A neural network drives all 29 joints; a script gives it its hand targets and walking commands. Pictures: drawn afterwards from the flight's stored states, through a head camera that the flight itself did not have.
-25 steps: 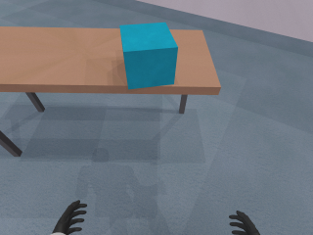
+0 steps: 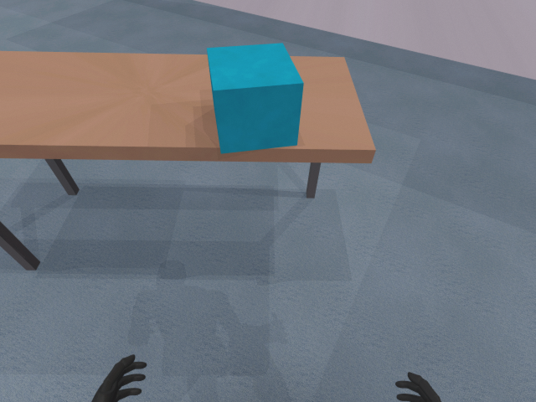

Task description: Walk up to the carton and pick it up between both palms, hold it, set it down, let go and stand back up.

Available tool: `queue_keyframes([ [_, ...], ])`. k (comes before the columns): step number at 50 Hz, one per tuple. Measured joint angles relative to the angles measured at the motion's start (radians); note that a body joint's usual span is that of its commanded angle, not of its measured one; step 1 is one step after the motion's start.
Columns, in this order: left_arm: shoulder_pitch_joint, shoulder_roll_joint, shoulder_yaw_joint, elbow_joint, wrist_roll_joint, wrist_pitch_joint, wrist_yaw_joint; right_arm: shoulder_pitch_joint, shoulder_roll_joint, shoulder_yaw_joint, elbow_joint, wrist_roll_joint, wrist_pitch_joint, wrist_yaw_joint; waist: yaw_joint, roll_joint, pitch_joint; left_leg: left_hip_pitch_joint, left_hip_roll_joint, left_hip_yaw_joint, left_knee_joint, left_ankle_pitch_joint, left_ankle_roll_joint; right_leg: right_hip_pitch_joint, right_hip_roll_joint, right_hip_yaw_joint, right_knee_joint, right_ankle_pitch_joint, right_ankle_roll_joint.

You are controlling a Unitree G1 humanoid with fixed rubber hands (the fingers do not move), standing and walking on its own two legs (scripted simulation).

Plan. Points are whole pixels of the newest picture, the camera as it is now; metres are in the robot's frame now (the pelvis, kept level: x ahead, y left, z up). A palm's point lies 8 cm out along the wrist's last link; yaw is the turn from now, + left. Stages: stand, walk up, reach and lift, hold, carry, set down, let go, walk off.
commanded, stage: walk up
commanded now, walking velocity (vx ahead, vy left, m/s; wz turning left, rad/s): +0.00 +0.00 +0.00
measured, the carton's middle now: (252, 97) +0.79 +0.05 +0.03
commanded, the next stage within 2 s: none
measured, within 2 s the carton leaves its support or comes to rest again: neither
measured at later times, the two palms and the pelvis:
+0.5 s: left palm out of the picture +0.10 +0.34 -0.11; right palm out of the picture +0.12 -0.25 -0.09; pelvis +0.03 +0.05 +0.00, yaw +0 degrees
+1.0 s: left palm (87, 347) +0.21 +0.30 -0.08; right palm (442, 397) +0.15 -0.28 -0.13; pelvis +0.12 +0.01 -0.01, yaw -3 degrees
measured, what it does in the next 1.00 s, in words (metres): walks ahead: right foot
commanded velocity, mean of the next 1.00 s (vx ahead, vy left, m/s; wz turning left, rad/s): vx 0.00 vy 0.00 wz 0.00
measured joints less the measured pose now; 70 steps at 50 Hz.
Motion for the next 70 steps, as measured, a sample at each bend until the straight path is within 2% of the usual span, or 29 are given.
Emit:
queue_keyframes([
  [8, 0.003, 0.001, 0.000, 0.031, 0.000, -0.002, -0.001, 0.002, -0.003, 0.000, 0.027, 0.000, -0.001, 0.003, 0.000, 0.000, 0.000, 0.001, 0.000, 0.000, 0.001, 0.009, 0.002, 0.001, 0.000, 0.000, 0.000, 0.010, 0.000],
  [13, 0.046, 0.033, 0.000, 0.031, 0.000, -0.036, -0.013, 0.014, -0.036, 0.000, 0.027, -0.003, -0.002, 0.034, 0.000, 0.001, 0.000, -0.003, 0.000, 0.000, 0.030, -0.106, 0.016, 0.006, 0.001, 0.000, 0.004, -0.050, -0.002],
  [16, 0.085, 0.061, 0.000, 0.034, 0.000, -0.053, -0.013, 0.014, -0.073, -0.001, 0.023, -0.006, -0.003, 0.039, 0.001, 0.006, 0.005, -0.025, 0.000, -0.005, 0.098, -0.119, 0.016, 0.014, -0.002, 0.000, 0.005, 0.002, -0.009],
  [18, 0.114, 0.071, 0.000, 0.038, 0.000, -0.053, -0.013, 0.014, -0.102, 0.000, 0.023, -0.006, -0.005, 0.042, 0.000, 0.017, 0.005, -0.031, 0.000, -0.013, 0.107, -0.135, 0.016, 0.033, -0.005, 0.000, 0.005, -0.018, -0.009],
  [20, 0.134, 0.085, 0.000, 0.039, 0.000, -0.046, -0.013, 0.014, -0.123, 0.000, 0.022, -0.005, -0.014, 0.045, 0.000, 0.020, 0.005, -0.030, 0.000, -0.013, 0.088, -0.107, 0.016, 0.051, -0.012, -0.001, 0.005, -0.039, -0.009],
  [21, 0.136, 0.091, 0.000, 0.039, 0.000, -0.038, -0.013, 0.017, -0.129, 0.000, 0.022, -0.005, -0.024, 0.045, 0.000, 0.020, 0.005, -0.026, 0.000, -0.008, 0.075, -0.040, 0.016, 0.055, -0.015, -0.001, 0.009, -0.048, -0.009],
  [22, 0.136, 0.098, 0.000, 0.040, 0.000, -0.029, -0.013, 0.021, -0.133, 0.000, 0.022, -0.005, -0.038, 0.045, -0.001, 0.017, 0.006, -0.022, -0.003, -0.001, 0.071, 0.002, 0.021, 0.046, -0.020, -0.001, 0.039, -0.057, -0.009],
  [25, 0.133, 0.107, 0.000, 0.040, 0.000, -0.020, -0.013, 0.054, -0.133, 0.000, 0.019, -0.005, -0.063, 0.045, -0.001, 0.016, 0.006, -0.004, -0.004, 0.019, 0.058, -0.039, 0.043, -0.048, -0.007, -0.002, 0.237, -0.082, -0.009],
  [28, 0.134, 0.112, 0.000, 0.040, 0.000, -0.025, -0.013, 0.109, -0.133, 0.000, 0.019, -0.005, -0.063, 0.043, -0.001, 0.015, 0.006, 0.028, -0.005, 0.030, 0.010, -0.039, 0.047, -0.128, -0.005, -0.001, 0.303, -0.038, -0.009],
  [35, 0.125, 0.113, 0.000, 0.040, 0.000, -0.009, -0.016, 0.213, -0.132, 0.000, 0.019, -0.005, -0.063, 0.028, 0.000, 0.013, 0.009, 0.102, -0.009, 0.067, -0.027, -0.070, 0.049, -0.251, -0.005, 0.000, 0.293, 0.022, -0.009],
  [40, 0.106, 0.113, 0.000, 0.039, 0.000, -0.023, -0.021, 0.239, -0.132, 0.000, 0.018, -0.005, -0.057, 0.028, 0.000, 0.013, 0.009, 0.154, -0.016, 0.101, -0.023, -0.116, 0.043, -0.244, -0.005, 0.000, 0.167, 0.059, -0.009],
  [43, 0.105, 0.115, 0.000, 0.039, 0.000, -0.058, -0.021, 0.236, -0.133, 0.000, 0.010, -0.006, -0.050, 0.028, 0.001, 0.016, 0.016, 0.147, -0.011, 0.098, 0.071, -0.173, 0.034, -0.168, -0.002, -0.003, 0.051, 0.115, -0.017],
  [47, 0.114, 0.105, 0.000, 0.040, 0.000, -0.063, -0.021, 0.196, -0.133, 0.000, -0.001, -0.006, -0.029, 0.028, 0.001, 0.039, 0.033, 0.016, -0.011, 0.016, 0.406, -0.162, 0.034, -0.135, 0.002, -0.031, 0.105, 0.088, -0.050],
  [49, 0.118, 0.104, 0.000, 0.040, 0.000, -0.058, -0.021, 0.177, -0.137, 0.000, -0.015, -0.005, -0.026, 0.029, 0.001, 0.040, 0.033, -0.047, -0.010, -0.013, 0.463, -0.112, 0.034, -0.113, -0.007, -0.032, 0.099, 0.080, -0.051],
  [54, 0.118, 0.104, 0.000, 0.040, 0.000, -0.060, -0.021, 0.155, -0.144, 0.000, -0.028, -0.005, -0.020, 0.047, 0.000, 0.043, 0.032, -0.145, 0.002, -0.058, 0.453, -0.002, 0.034, -0.075, -0.014, -0.033, 0.091, 0.066, -0.051],
  [59, 0.118, 0.105, 0.000, 0.040, 0.000, -0.061, -0.021, 0.156, -0.145, 0.000, -0.013, -0.005, -0.004, 0.056, 0.000, 0.044, 0.032, -0.153, 0.009, -0.039, 0.349, -0.043, 0.034, -0.063, -0.014, -0.033, 0.091, 0.048, -0.051],
  [62, 0.118, 0.107, 0.000, 0.040, 0.000, -0.049, -0.021, 0.168, -0.146, 0.000, -0.002, -0.005, -0.004, 0.057, -0.001, 0.045, 0.031, -0.114, 0.011, -0.011, 0.214, -0.063, 0.034, -0.073, -0.014, -0.034, 0.095, 0.039, -0.051],
  [63, 0.117, 0.109, 0.000, 0.040, 0.000, -0.043, -0.020, 0.184, -0.148, 0.000, -0.002, -0.005, -0.009, 0.057, -0.001, 0.046, 0.030, -0.086, 0.011, -0.005, 0.147, -0.070, 0.033, -0.088, -0.014, -0.034, 0.124, 0.002, -0.051],
  [65, 0.113, 0.110, 0.000, 0.041, 0.000, -0.019, -0.016, 0.209, -0.147, 0.000, 0.006, -0.005, -0.013, 0.057, -0.001, 0.041, 0.041, -0.096, 0.011, 0.010, 0.161, -0.013, 0.029, -0.140, -0.014, -0.034, 0.249, -0.112, -0.051],
  [67, 0.113, 0.111, 0.000, 0.043, 0.000, -0.001, -0.016, 0.229, -0.146, 0.000, 0.021, -0.005, -0.013, 0.056, -0.001, 0.032, 0.042, -0.093, 0.011, 0.028, 0.157, -0.010, 0.028, -0.194, -0.012, -0.034, 0.346, -0.101, -0.051],
  [70, 0.113, 0.116, 0.000, 0.042, 0.000, -0.005, -0.016, 0.252, -0.146, 0.000, 0.030, -0.005, -0.013, 0.051, 0.000, 0.029, 0.041, -0.080, 0.011, 0.033, 0.109, 0.007, 0.028, -0.241, -0.012, -0.033, 0.370, -0.063, -0.051],
])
